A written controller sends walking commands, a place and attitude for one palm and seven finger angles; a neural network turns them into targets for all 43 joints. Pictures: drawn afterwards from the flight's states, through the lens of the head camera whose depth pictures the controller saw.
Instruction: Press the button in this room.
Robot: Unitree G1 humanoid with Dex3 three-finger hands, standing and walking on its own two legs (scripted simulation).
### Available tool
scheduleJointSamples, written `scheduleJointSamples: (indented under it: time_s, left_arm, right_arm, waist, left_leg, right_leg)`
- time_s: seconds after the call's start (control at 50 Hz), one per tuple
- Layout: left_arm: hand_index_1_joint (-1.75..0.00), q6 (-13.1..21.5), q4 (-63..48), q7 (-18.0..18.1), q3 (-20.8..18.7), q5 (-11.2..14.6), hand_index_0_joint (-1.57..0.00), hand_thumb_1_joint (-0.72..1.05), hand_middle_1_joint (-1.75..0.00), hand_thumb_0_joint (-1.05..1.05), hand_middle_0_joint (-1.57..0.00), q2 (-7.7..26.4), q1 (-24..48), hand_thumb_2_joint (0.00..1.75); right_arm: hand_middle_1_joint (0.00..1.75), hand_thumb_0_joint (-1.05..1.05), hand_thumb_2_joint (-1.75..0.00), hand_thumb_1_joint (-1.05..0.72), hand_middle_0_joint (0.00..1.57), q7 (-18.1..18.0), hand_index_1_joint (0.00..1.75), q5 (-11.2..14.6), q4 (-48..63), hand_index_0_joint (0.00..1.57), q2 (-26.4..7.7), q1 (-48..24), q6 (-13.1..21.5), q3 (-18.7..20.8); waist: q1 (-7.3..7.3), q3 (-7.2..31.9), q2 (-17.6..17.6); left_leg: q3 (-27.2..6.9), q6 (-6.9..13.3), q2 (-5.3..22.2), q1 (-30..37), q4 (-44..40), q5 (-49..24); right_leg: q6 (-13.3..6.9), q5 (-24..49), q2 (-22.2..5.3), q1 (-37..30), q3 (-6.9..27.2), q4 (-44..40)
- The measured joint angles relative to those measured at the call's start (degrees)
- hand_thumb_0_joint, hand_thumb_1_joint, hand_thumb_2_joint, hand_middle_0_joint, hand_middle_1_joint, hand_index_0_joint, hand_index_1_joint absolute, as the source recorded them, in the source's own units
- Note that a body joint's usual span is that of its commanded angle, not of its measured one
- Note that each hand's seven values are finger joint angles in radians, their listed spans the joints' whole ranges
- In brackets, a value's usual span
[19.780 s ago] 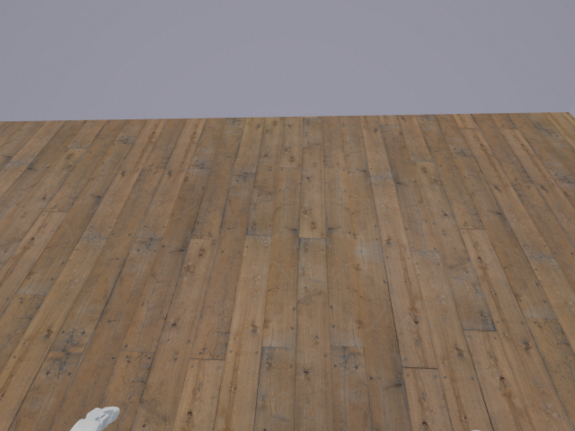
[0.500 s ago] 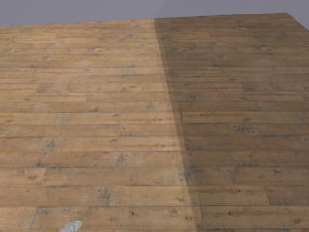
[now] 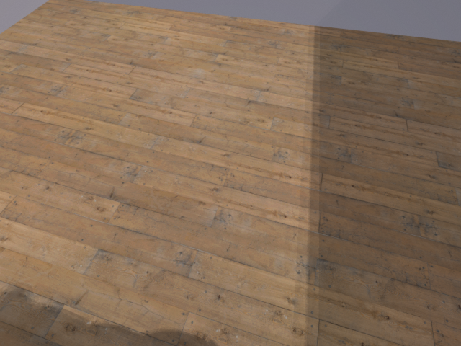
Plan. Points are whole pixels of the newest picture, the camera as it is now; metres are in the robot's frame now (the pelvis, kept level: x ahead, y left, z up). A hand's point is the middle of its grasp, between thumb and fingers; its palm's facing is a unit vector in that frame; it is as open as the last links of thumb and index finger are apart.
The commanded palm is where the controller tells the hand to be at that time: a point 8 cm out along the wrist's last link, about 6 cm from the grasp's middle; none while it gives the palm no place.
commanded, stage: turn or walk to find it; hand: left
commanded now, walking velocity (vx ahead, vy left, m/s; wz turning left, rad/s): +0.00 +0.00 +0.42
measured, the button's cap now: out of the picture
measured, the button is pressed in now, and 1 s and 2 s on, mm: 0 0 0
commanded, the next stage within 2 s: none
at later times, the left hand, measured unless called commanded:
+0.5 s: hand out of the picture +0.06 +0.20 -0.15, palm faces +0.19 -0.94 -0.29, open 7.4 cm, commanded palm none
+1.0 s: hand out of the picture -0.12 +0.19 -0.18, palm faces +0.47 -0.84 -0.25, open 7.4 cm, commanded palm none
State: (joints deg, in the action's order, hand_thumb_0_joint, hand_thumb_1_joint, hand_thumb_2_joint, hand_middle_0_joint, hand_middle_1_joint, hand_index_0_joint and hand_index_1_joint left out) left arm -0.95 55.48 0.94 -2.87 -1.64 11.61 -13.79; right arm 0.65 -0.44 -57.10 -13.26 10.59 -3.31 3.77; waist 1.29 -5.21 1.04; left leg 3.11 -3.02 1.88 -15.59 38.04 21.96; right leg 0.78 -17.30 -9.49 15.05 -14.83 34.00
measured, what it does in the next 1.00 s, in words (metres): steps on the spot, turning left: left foot, then right foot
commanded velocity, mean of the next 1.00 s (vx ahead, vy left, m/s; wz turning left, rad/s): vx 0.00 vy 0.00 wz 0.42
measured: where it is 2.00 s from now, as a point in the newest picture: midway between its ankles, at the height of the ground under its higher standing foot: outside the picture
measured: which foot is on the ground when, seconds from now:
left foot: up 0.00-0.00, down 0.02-0.48, up 0.50-0.96, down 0.98-1.00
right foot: down 0.00-0.02, up 0.04-0.46, down 0.48-0.98, up 1.00-1.00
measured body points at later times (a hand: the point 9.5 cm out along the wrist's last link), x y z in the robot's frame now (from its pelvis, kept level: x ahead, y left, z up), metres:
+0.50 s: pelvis -0.02 -0.02 +0.00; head +0.02 -0.04 +0.44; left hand +0.05 +0.25 -0.12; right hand +0.07 -0.25 -0.17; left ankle -0.02 +0.12 -0.73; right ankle +0.01 -0.12 -0.74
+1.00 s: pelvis -0.05 +0.00 -0.01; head -0.02 +0.02 +0.44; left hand -0.14 +0.24 -0.16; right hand +0.14 -0.20 -0.14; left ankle -0.11 +0.10 -0.74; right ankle +0.01 -0.12 -0.73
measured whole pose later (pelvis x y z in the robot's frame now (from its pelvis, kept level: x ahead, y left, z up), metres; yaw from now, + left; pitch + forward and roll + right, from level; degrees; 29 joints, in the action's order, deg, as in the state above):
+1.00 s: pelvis -0.05 +0.00 -0.01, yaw +25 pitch -1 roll +1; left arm -2.0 56.6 1.0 -3.6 -1.1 13.4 -14.7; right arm 0.7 -0.6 -55.9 -12.6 8.3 -2.0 3.5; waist 1.9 -5.2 2.3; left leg 3.9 -0.8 0.9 -13.8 33.3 17.3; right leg 2.0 -22.3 -10.4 17.3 -14.4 40.0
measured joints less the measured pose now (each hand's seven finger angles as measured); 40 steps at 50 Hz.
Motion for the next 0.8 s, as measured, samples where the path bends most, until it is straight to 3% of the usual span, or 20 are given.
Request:
scheduleJointSamples:
  time_s: [0.04, 0.1, 0.18, 0.26, 0.36, 0.42, 0.46, 0.48, 0.5, 0.56, 0.64, 0.72, 0.8]
  left_arm:
    - [-0.3, -0.76, 0.61, 0.0, -0.47, 0.52, -0.2, 0.91, -0.3, 0.0, -0.21, 1.28, -0.47, 0.9]
    - [-0.3, -2.82, 1.94, 0.33, -1.01, 0.6, -0.2, 0.91, -0.3, 0.0, -0.2, 2.89, -0.4, 0.9]
    - [-0.3, -3.22, 2.41, -0.21, -1.19, 0.69, -0.2, 0.91, -0.3, 0.01, -0.2, 3.18, 1.22, 0.9]
    - [-0.3, -2.48, 1.1, -0.36, -0.92, 0.79, -0.2, 0.91, -0.3, 0.01, -0.2, 2.91, 3.02, 0.9]
    - [-0.3, -2.29, -0.48, -0.13, -0.51, 0.95, -0.2, 0.91, -0.3, 0.0, -0.2, 2.14, 5.34, 0.9]
    - [-0.3, -1.88, -1.39, -0.1, -0.13, 1.18, -0.2, 0.91, -0.3, 0.0, -0.2, 1.27, 6.56, 0.9]
    - [-0.3, -1.19, -2.05, -0.19, 0.18, 1.3, -0.2, 0.91, -0.3, 0.0, -0.2, 0.69, 6.97, 0.9]
    - [-0.3, -0.66, -2.39, -0.21, 0.33, 1.27, -0.2, 0.91, -0.3, 0.0, -0.2, 0.48, 6.92, 0.9]
    - [-0.3, -0.11, -2.37, -0.09, 0.46, 1.01, -0.2, 0.91, -0.3, 0.0, -0.2, -0.26, 7.03, 0.9]
    - [-0.3, 0.5, -2.95, 0.03, 1.11, 0.65, -0.2, 0.91, -0.3, 0.0, -0.2, -1.81, 6.14, 0.9]
    - [-0.3, 0.15, -2.59, 0.2, 1.21, 0.69, -0.2, 0.91, -0.3, 0.0, -0.21, -2.93, 4.22, 0.9]
    - [-0.3, 0.24, -1.8, 0.28, 1.18, 0.55, -0.2, 0.91, -0.3, 0.0, -0.21, -3.21, 2.55, 0.9]
    - [-0.3, 0.44, -1.22, 0.31, 0.78, 0.24, -0.2, 0.91, -0.3, 0.0, -0.21, -2.55, 1.31, 0.9]
  right_arm:
    - [0.3, 0.01, -0.9, -0.91, 0.19, 0.02, 0.3, -0.11, 0.7, 0.2, 0.58, -1.0, 1.15, -0.15]
    - [0.3, 0.01, -0.9, -0.91, 0.2, -0.15, 0.3, -0.42, 1.6, 0.2, 2.08, -1.94, 2.01, -0.84]
    - [0.3, 0.01, -0.9, -0.91, 0.2, -0.98, 0.3, -0.6, 2.03, 0.2, 2.71, -1.99, 2.36, -1.52]
    - [0.3, 0.01, -0.9, -0.91, 0.2, -1.02, 0.3, -0.49, 1.99, 0.2, 2.91, -1.74, 2.48, -1.74]
    - [0.3, 0.01, -0.9, -0.9, 0.2, -0.8, 0.3, -0.74, 1.97, 0.21, 2.97, -0.56, 2.17, -1.33]
    - [0.3, 0.01, -0.9, -0.9, 0.2, -0.73, 0.3, -0.92, 1.72, 0.21, 2.48, 0.29, 1.65, -0.89]
    - [0.3, 0.01, -0.9, -0.9, 0.2, -0.68, 0.3, -0.86, 1.47, 0.21, 2.01, 0.99, 1.27, -0.52]
    - [0.3, 0.01, -0.9, -0.9, 0.2, -0.64, 0.3, -0.7, 1.33, 0.21, 1.77, 1.45, 1.12, -0.31]
    - [0.3, 0.01, -0.9, -0.9, 0.2, -0.6, 0.3, -0.46, 1.03, 0.21, 1.14, 1.6, 0.93, 0.01]
    - [0.3, 0.01, -0.9, -0.91, 0.2, -0.6, 0.3, -0.42, 0.47, 0.2, -0.02, 2.35, -0.31, 0.93]
    - [0.3, 0.01, -0.9, -0.91, 0.2, 0.02, 0.3, -0.79, -0.19, 0.2, -1.2, 2.82, -1.09, 1.68]
    - [0.3, 0.01, -0.9, -0.91, 0.2, 0.25, 0.3, -0.81, -0.53, 0.2, -1.55, 3.33, -1.19, 1.73]
    - [0.3, 0.01, -0.9, -0.91, 0.19, 0.18, 0.3, -0.68, -0.98, 0.2, -1.25, 2.81, -1.45, 1.37]
  waist:
    - [0.14, 0.1, 1.23]
    - [0.58, 0.45, 2.57]
    - [0.28, 1.14, 1.33]
    - [0.15, 1.26, 0.49]
    - [-1.06, 1.18, -0.39]
    - [-2.07, 1.03, -1.41]
    - [-2.47, 1.1, -2.06]
    - [-2.48, 1.29, -2.22]
    - [-2.59, 1.01, -3.55]
    - [-2.98, 0.82, -4.48]
    - [-2.77, 0.94, -4.26]
    - [-2.67, 1.07, -3.63]
    - [-1.79, 0.77, -2.49]
  left_leg:
    - [0.62, 2.01, -0.91, 1.81, -4.66, -4.14]
    - [0.54, 4.18, -1.61, 2.14, -4.27, -2.71]
    - [-1.36, 4.69, -1.99, 3.54, -8.8, -5.47]
    - [-2.84, 4.99, -2.98, 4.0, -11.85, -7.83]
    - [-4.82, 4.52, -3.94, 3.0, -12.06, -8.8]
    - [-6.22, 3.72, -4.22, 1.59, -10.58, -8.63]
    - [-7.17, 2.93, -4.51, 0.19, -8.73, -8.09]
    - [-7.55, 2.43, -4.79, -0.74, -7.26, -7.52]
    - [-8.24, 2.41, -4.3, -1.82, -4.9, -6.69]
    - [-7.63, 2.04, -5.19, -7.21, 10.82, 3.72]
    - [-5.82, 1.16, -3.68, -11.84, 26.78, 0.88]
    - [-5.5, -0.2, -1.23, -11.7, 28.68, -1.59]
    - [-4.6, -0.93, 0.3, -8.72, 21.99, 0.63]
  right_leg:
    - [1.26, -2.42, -1.04, 1.94, 0.79, 4.73]
    - [2.54, -11.58, 1.09, 6.32, 6.62, 16.68]
    - [3.46, -8.63, 3.26, 10.21, 10.12, 26.37]
    - [4.32, -6.22, 3.84, 11.37, 12.21, 27.33]
    - [4.61, -7.62, 4.77, 9.32, 13.25, 20.36]
    - [4.19, -7.65, 5.79, 6.27, 13.03, 12.29]
    - [3.84, -3.85, 6.53, 3.08, 12.54, 4.52]
    - [3.35, -0.69, 6.62, 1.18, 12.16, 0.01]
    - [1.62, 0.38, 7.3, 0.78, 11.2, -0.64]
    - [-2.27, -0.6, 6.43, 0.12, 8.9, 0.13]
    - [-2.76, 0.64, 5.18, -1.92, 6.93, -3.0]
    - [-2.87, 1.43, 4.28, -2.76, 4.69, -4.71]
    - [-2.67, 1.43, 3.13, -2.65, 2.71, -4.77]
